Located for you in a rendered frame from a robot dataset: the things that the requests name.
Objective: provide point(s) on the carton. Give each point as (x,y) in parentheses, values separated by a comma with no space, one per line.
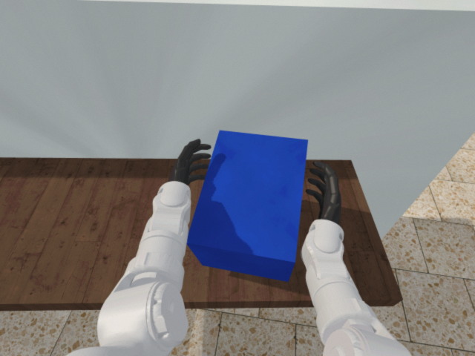
(248,213)

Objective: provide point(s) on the left robot upper arm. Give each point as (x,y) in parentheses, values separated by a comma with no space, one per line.
(146,320)

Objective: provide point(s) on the left robot forearm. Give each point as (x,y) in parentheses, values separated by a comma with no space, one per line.
(163,243)

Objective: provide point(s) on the right robot forearm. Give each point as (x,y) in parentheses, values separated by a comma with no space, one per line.
(331,288)

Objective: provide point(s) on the robot left hand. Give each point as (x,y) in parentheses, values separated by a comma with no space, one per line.
(183,166)

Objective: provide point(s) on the right robot upper arm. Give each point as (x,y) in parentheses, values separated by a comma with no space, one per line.
(351,341)

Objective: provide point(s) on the robot right hand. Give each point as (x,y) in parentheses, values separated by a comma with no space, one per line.
(330,199)

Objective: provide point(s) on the table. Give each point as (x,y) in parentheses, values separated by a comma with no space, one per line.
(70,226)

